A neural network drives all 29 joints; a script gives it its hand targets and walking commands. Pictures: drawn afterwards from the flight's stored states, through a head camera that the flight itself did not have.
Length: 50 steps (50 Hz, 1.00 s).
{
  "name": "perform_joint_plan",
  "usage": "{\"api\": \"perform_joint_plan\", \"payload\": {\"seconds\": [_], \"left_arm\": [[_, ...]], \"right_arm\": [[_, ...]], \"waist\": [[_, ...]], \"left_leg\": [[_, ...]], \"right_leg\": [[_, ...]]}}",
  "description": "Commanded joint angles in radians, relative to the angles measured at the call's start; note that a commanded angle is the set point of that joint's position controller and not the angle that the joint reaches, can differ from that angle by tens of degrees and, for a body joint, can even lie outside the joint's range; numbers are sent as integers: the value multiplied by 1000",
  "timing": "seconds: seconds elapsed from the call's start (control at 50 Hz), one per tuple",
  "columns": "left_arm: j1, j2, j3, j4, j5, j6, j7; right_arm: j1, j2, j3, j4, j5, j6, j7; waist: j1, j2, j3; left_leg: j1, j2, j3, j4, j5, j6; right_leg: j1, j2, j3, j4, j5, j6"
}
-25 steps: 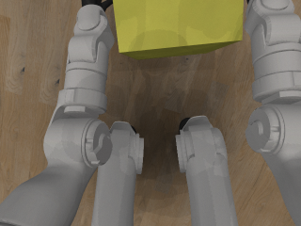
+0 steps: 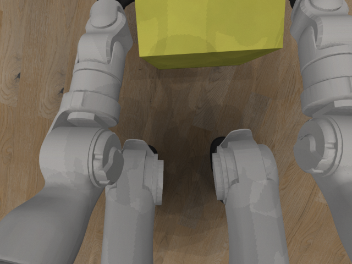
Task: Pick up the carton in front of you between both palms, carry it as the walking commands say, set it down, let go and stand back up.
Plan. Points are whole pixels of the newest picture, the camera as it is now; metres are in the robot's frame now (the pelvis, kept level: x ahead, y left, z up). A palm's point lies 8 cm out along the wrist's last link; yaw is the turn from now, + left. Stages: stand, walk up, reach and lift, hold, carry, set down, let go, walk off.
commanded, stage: set down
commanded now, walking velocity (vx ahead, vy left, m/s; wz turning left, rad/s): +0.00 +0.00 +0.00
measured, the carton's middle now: (201, 8) +0.55 -0.08 -0.25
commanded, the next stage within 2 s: let go in 1.98 s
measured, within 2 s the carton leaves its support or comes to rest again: neither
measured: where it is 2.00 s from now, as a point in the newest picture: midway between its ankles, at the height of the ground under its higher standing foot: (185, 184)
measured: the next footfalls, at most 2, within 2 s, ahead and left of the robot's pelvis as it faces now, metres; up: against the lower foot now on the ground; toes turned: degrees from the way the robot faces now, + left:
none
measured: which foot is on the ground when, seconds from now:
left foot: down 0.00-1.00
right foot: down 0.00-1.00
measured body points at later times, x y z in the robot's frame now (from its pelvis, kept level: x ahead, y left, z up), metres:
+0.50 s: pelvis -0.01 +0.00 -0.01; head +0.37 -0.04 +0.22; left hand +0.57 +0.08 -0.19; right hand +0.55 -0.24 -0.19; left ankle +0.10 +0.12 -0.35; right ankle +0.10 -0.12 -0.35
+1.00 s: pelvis +0.00 +0.00 -0.02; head +0.37 -0.04 +0.21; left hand +0.58 +0.12 -0.19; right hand +0.56 -0.27 -0.19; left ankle +0.10 +0.12 -0.35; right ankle +0.10 -0.12 -0.35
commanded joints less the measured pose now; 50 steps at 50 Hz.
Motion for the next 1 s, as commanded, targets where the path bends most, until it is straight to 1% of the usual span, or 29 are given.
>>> {"api": "perform_joint_plan", "payload": {"seconds": [0.0,0.12,0.34,0.38,0.4,0.48,0.54,0.56,0.6,0.62,0.64,0.66,0.68,0.72,0.78,0.84,0.9,0.98], "left_arm": [[-619,-798,-314,-84,-61,-24,-256],[-564,-761,-248,-17,-14,-13,-278],[-462,-652,-159,63,61,15,-300],[-443,-628,-142,68,76,18,-301],[-430,-616,-135,81,84,18,-296],[-392,-574,-115,93,100,19,-299],[-385,-525,-104,77,98,-1,-287],[-376,-491,-97,83,100,-7,-278],[-307,-284,-39,79,110,-31,-228],[-265,-138,-5,80,115,-46,-190],[-227,23,17,66,112,-66,-143],[-220,156,20,49,96,-90,-102],[-255,203,-3,42,62,-107,-77],[-312,240,-52,28,-15,-129,-50],[-367,242,-150,7,-125,-143,-45],[-370,238,-209,2,-190,-136,-46],[-359,249,-218,-5,-214,-119,-40],[-359,266,-193,-58,-201,-90,-20]], "right_arm": [[-542,820,274,-90,88,-32,265],[-483,792,226,-25,45,-20,280],[-402,686,149,53,-16,5,294],[-385,669,134,66,-24,8,296],[-379,646,128,71,-32,4,287],[-350,594,103,98,-49,4,285],[-349,535,89,88,-55,-18,271],[-347,497,80,97,-58,-26,262],[-290,292,24,97,-70,-56,209],[-253,137,-15,111,-75,-74,169],[-221,-33,-36,110,-65,-100,120],[-220,-173,-50,83,-40,-131,69],[-269,-227,-37,79,4,-154,32],[-326,-281,-1,77,80,-187,-8],[-368,-315,77,83,172,-213,-20],[-375,-322,142,85,237,-209,-15],[-372,-333,176,81,273,-191,-11],[-383,-345,177,35,271,-159,-15]], "waist": [[-55,9,-1056],[-42,11,-892],[-18,15,-682],[-11,13,-652],[-13,13,-639],[-12,12,-607],[-15,4,-619],[-17,1,-625],[-23,-5,-649],[-22,-3,-666],[-22,-6,-699],[-21,-17,-746],[-14,-21,-814],[-17,-21,-940],[-35,-14,-1088],[-35,-23,-1192],[-26,-39,-1257],[-9,-64,-1388]], "left_leg": [[422,-7,128,-132,320,65],[352,-4,124,-132,243,72],[307,12,110,-136,136,80],[316,15,107,-134,128,81],[308,15,108,-133,125,77],[326,21,108,-126,129,76],[356,26,110,-117,163,66],[370,30,112,-112,179,61],[414,40,121,-106,209,44],[438,45,123,-103,223,34],[461,51,124,-101,244,24],[469,54,120,-96,276,20],[463,60,111,-84,327,18],[474,72,96,-61,421,15],[536,86,85,-33,512,23],[569,93,96,-31,514,28],[562,95,116,-51,461,33],[573,86,139,-101,391,40]], "right_leg": [[500,36,-93,-161,379,-35],[453,36,-78,-160,312,-45],[390,27,-58,-161,187,-62],[378,27,-56,-159,170,-62],[382,26,-54,-160,168,-61],[375,24,-56,-151,159,-57],[399,19,-60,-140,190,-46],[412,15,-61,-135,209,-39],[450,7,-67,-132,244,-23],[464,-1,-69,-130,263,-17],[483,-7,-69,-131,283,-11],[513,-9,-68,-130,318,-7],[541,-15,-61,-120,370,-6],[577,-25,-47,-99,472,-10],[593,-37,-37,-82,553,-17],[637,-46,-40,-81,568,-19],[695,-51,-47,-91,542,-20],[810,-45,-63,-131,506,-25]]}}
